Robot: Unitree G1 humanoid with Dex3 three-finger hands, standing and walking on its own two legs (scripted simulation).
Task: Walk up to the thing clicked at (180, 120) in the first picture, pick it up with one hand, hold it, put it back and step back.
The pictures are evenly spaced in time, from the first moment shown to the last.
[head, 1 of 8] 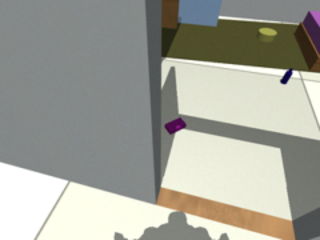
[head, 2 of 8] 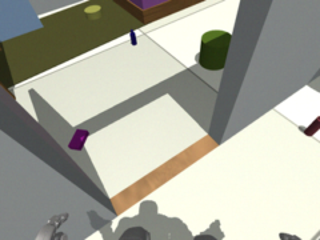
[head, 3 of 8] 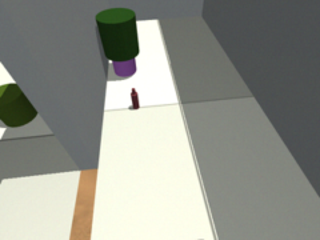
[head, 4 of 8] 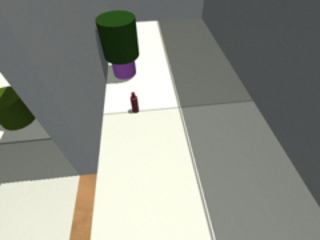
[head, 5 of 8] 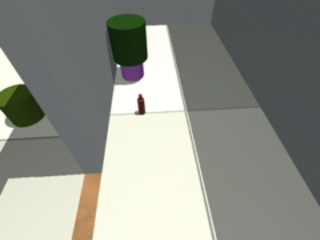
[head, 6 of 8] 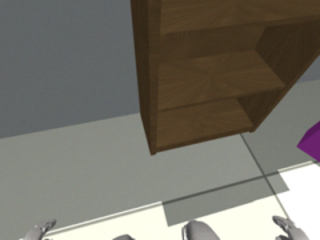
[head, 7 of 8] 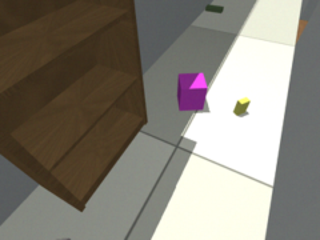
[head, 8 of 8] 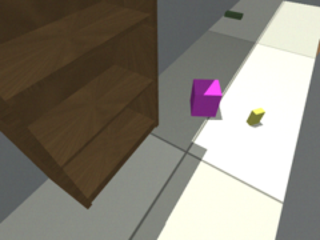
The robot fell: no
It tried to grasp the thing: no
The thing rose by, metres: 0.00
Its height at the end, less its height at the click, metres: +0.00
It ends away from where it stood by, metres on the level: 0.00
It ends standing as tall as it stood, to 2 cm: yes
